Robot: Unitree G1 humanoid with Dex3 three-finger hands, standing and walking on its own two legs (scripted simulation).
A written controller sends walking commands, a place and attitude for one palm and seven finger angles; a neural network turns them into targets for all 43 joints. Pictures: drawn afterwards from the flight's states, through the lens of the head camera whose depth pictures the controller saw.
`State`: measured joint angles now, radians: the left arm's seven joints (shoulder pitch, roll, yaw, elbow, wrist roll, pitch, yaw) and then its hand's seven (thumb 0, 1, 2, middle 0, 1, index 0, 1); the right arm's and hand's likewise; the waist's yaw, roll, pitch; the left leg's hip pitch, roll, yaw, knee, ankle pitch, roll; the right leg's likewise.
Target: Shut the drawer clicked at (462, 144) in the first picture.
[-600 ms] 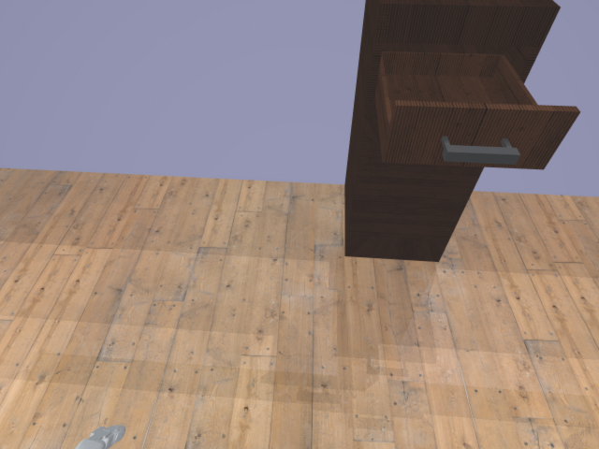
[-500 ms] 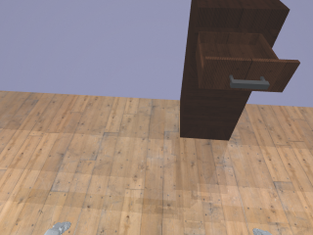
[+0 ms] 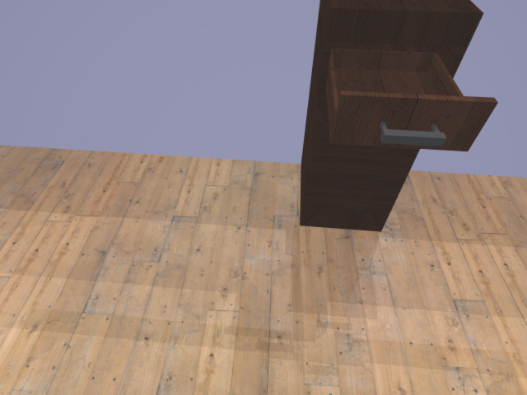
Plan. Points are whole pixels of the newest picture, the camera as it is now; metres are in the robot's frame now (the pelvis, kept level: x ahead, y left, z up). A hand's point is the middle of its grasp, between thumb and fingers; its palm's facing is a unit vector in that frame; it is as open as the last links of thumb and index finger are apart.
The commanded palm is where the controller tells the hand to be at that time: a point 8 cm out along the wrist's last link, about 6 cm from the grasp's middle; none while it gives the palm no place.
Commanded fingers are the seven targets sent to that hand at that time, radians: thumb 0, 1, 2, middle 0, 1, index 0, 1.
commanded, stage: stand and wait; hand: left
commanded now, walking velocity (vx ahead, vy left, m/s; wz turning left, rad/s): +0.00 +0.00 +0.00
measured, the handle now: (410, 132) +0.68 -0.30 +0.03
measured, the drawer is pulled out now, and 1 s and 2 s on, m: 0.28 0.28 0.28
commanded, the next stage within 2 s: look at it before walking up in 0.22 s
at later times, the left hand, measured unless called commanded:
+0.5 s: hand out of the picture +0.07 +0.24 -0.15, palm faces -0.04 -0.94 -0.33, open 7.3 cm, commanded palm none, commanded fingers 0.00 0.90 0.90 -0.20 -0.30 -0.20 -0.30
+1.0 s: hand out of the picture +0.06 +0.24 -0.15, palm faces -0.03 -0.94 -0.33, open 7.3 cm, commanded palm none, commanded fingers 0.00 0.90 0.90 -0.20 -0.30 -0.20 -0.30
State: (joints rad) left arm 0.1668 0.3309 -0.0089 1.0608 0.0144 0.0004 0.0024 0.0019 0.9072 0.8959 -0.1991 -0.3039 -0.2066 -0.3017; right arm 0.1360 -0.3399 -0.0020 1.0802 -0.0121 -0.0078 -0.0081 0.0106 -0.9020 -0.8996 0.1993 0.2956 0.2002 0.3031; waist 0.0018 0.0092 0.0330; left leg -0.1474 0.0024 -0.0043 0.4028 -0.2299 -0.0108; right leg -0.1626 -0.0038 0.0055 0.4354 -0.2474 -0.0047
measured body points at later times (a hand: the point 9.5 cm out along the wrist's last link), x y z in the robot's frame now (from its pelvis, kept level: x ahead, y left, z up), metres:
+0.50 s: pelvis -0.01 +0.00 +0.00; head +0.00 -0.01 +0.45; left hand +0.07 +0.29 -0.13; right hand +0.06 -0.29 -0.14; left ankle -0.01 +0.13 -0.74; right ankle -0.01 -0.12 -0.74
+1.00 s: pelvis +0.00 +0.00 +0.00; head +0.01 +0.00 +0.45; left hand +0.07 +0.29 -0.13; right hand +0.07 -0.29 -0.14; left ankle -0.01 +0.13 -0.74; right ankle -0.01 -0.12 -0.74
